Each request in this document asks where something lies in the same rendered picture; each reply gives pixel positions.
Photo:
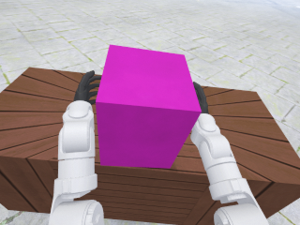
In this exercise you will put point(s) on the left robot hand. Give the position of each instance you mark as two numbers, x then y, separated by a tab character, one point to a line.
82	92

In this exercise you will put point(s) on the right robot forearm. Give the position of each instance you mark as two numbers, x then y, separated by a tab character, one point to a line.
226	182

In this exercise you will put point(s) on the left robot upper arm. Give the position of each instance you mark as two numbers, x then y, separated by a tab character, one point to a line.
84	212

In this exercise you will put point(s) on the pedestal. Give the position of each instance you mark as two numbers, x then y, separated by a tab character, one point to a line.
31	117

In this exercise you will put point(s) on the carton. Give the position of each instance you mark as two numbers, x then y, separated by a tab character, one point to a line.
146	106

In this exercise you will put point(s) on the right robot hand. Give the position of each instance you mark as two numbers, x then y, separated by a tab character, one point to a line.
201	98

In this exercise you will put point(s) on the right robot upper arm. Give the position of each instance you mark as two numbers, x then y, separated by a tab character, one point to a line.
239	214

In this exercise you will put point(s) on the left robot forearm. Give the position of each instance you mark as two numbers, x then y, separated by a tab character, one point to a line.
76	152

